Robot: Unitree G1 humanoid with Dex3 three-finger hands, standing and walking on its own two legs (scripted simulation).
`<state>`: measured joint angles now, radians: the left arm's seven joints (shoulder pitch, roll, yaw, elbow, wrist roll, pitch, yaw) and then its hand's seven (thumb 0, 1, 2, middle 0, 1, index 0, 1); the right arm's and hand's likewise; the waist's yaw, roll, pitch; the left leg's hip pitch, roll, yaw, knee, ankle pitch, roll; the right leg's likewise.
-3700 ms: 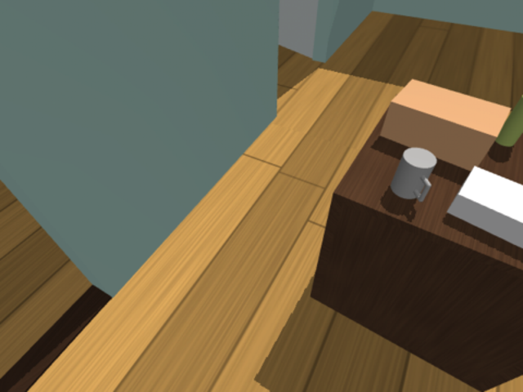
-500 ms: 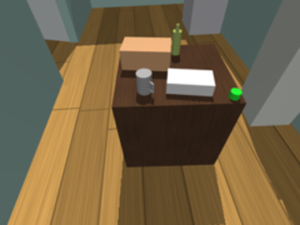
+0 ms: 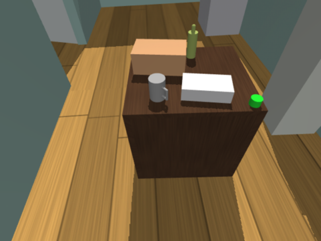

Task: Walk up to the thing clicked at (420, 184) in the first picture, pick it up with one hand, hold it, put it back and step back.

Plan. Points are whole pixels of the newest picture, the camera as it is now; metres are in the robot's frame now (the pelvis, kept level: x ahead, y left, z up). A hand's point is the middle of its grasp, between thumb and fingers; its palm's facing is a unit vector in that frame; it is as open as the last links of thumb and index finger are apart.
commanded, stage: stand
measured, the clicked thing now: (159, 89) +0.76 +0.03 -0.09
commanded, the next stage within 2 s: none
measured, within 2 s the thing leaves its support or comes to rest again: neither
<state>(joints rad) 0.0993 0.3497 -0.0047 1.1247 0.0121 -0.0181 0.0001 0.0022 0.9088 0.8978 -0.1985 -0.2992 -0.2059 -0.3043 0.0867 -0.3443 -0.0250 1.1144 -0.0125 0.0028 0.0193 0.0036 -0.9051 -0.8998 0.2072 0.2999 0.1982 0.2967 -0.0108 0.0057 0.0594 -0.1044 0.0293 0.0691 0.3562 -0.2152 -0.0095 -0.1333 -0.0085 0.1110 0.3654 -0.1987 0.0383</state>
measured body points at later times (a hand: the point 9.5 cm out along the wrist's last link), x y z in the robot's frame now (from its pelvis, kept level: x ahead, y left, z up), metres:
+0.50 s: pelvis +0.00 +0.00 +0.00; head +0.01 +0.00 +0.45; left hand +0.06 +0.30 -0.13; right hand +0.08 -0.30 -0.13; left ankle -0.01 +0.12 -0.75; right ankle +0.00 -0.15 -0.75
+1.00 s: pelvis -0.01 +0.00 +0.00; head +0.00 +0.00 +0.45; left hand +0.05 +0.30 -0.13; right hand +0.08 -0.30 -0.13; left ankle -0.01 +0.12 -0.75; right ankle +0.00 -0.15 -0.75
